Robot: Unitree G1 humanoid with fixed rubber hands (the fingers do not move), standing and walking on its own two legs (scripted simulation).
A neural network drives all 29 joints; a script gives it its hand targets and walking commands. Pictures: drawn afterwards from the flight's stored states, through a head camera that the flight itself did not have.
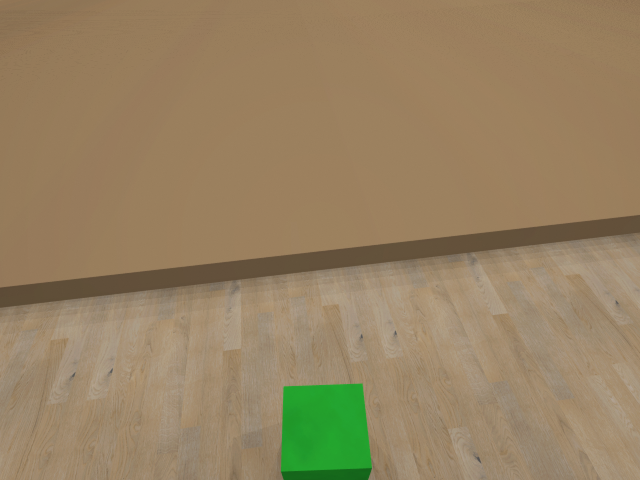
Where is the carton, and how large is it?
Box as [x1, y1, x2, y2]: [281, 384, 371, 479]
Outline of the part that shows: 362,384 283,386 281,472 284,479 368,478 371,469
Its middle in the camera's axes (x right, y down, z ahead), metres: +0.02 +0.53 +1.05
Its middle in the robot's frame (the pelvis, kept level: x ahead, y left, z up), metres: +0.39 +0.02 -0.66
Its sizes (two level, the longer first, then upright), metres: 0.210 0.200 0.250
